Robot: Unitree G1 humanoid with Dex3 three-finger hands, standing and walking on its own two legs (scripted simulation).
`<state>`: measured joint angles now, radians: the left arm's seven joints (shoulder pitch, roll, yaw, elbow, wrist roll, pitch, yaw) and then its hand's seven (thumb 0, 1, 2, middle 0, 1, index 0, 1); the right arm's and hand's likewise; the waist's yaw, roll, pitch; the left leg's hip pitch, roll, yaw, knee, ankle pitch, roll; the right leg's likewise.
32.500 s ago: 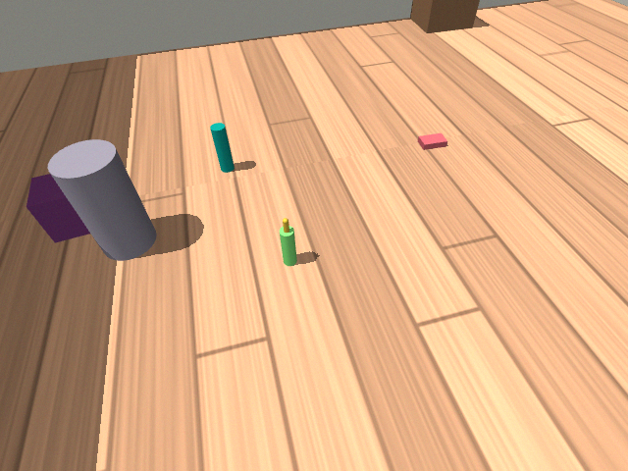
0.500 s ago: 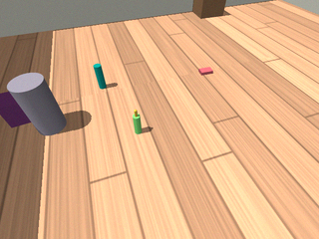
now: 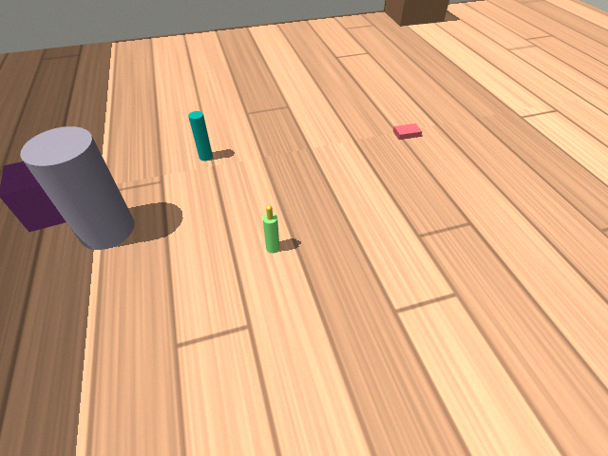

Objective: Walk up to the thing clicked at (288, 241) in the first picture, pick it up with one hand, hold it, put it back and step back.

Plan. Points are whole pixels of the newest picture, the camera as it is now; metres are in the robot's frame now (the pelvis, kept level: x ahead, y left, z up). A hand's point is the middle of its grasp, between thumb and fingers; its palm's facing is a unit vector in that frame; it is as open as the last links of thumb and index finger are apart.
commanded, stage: step back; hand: left
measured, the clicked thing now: (271, 228) +1.04 +0.17 -0.64
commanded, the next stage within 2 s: stand in 0.26 s
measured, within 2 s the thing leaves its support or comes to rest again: neither
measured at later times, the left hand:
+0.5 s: hand out of the picture +0.11 +0.25 -0.13, palm faces -0.03 -0.94 -0.34, open 7.4 cm
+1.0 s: hand out of the picture +0.08 +0.25 -0.14, palm faces -0.06 -0.94 -0.34, open 7.4 cm
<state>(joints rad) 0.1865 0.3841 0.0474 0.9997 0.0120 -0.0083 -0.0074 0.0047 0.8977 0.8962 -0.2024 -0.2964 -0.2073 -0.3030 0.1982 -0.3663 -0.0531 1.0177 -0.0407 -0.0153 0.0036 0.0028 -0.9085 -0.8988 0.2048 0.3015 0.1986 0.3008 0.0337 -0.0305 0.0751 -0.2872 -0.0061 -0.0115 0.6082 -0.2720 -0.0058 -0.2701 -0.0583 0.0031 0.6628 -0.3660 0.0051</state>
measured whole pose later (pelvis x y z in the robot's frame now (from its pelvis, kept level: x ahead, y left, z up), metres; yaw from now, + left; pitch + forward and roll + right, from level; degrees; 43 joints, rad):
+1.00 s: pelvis +0.00 -0.01 +0.02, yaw -1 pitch -2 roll +0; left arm 0.12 0.36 0.00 1.13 0.01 -0.02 -0.01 0.00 0.90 0.90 -0.20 -0.30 -0.21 -0.30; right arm 0.13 -0.34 -0.02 1.17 -0.02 -0.01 0.02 0.00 -0.91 -0.90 0.21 0.30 0.20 0.30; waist -0.01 -0.01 0.06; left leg -0.16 0.02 -0.01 0.33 -0.14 -0.02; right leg -0.13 -0.02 0.01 0.34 -0.18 0.02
